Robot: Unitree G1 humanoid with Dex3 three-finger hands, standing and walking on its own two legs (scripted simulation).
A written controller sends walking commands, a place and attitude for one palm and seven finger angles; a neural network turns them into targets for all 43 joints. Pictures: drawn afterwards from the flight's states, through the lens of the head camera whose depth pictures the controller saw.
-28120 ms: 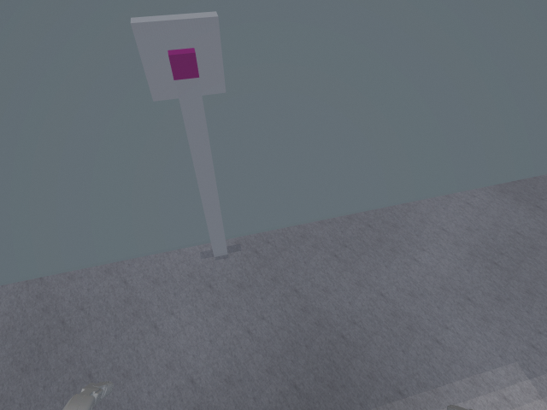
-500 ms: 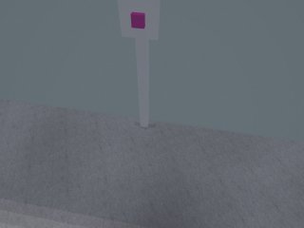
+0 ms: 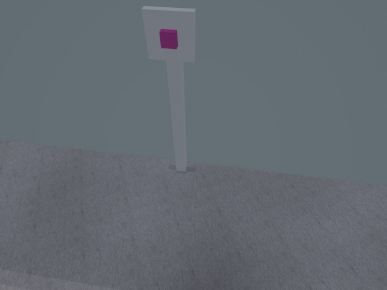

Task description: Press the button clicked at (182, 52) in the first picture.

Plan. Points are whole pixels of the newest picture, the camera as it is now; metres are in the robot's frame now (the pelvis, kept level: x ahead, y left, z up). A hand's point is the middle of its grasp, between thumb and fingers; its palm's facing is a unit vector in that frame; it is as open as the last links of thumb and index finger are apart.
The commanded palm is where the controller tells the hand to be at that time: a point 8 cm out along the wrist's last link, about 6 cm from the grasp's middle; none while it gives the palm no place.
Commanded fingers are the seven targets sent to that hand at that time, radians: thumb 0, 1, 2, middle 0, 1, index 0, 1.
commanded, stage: let the arm hang, fingers relaxed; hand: left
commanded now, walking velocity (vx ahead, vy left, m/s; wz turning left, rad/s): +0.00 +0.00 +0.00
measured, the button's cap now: (169, 38) +0.89 +0.14 +0.10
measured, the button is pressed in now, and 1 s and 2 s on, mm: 0 0 0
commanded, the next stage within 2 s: stand and wait in 0.04 s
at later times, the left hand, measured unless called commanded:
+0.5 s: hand out of the picture +0.05 +0.21 -0.16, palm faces +0.01 -0.96 -0.29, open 7.3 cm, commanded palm none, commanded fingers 0.00 0.90 0.90 -0.20 -0.30 -0.20 -0.30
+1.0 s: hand out of the picture +0.09 +0.21 -0.16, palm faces -0.01 -0.95 -0.31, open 7.3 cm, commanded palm none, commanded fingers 0.00 0.90 0.90 -0.20 -0.30 -0.20 -0.30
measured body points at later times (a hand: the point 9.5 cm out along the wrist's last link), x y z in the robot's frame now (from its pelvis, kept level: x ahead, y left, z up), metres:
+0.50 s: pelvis +0.02 -0.01 +0.00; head +0.03 -0.02 +0.45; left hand +0.05 +0.26 -0.14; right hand +0.05 -0.28 -0.15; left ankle +0.04 +0.11 -0.74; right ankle +0.01 -0.10 -0.74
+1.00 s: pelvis +0.03 -0.02 +0.00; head +0.05 -0.03 +0.45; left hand +0.10 +0.26 -0.13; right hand +0.08 -0.30 -0.15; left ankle +0.04 +0.11 -0.74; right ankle +0.01 -0.10 -0.74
